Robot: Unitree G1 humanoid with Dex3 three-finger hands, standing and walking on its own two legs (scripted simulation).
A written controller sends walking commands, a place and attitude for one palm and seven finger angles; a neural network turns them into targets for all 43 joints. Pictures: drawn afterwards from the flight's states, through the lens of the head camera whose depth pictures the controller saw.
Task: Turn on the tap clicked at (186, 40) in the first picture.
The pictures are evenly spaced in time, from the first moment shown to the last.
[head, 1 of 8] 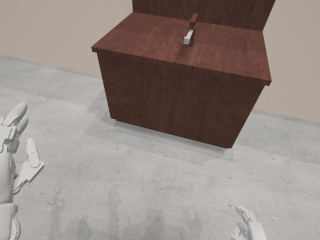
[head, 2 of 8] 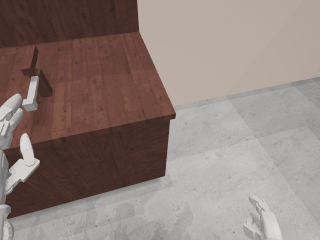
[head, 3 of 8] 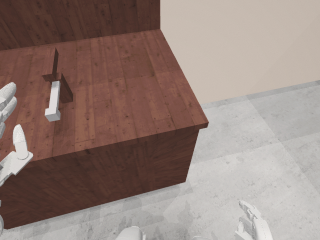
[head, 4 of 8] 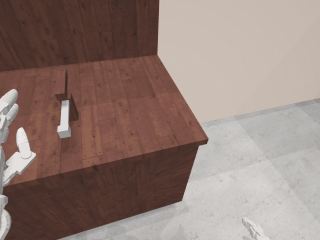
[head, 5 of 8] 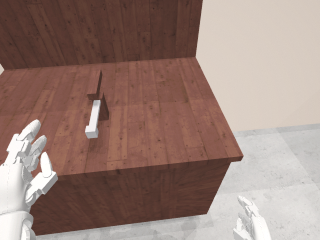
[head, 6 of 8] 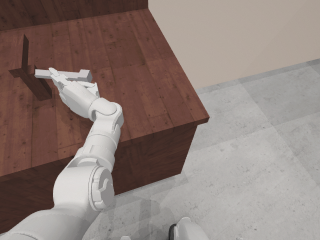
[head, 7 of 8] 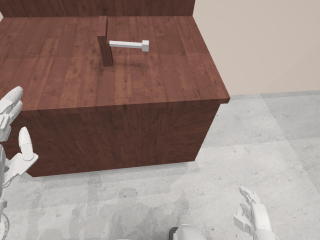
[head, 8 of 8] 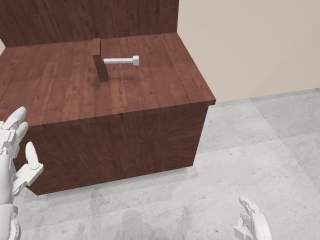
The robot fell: no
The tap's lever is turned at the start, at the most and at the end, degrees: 0 81 81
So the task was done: yes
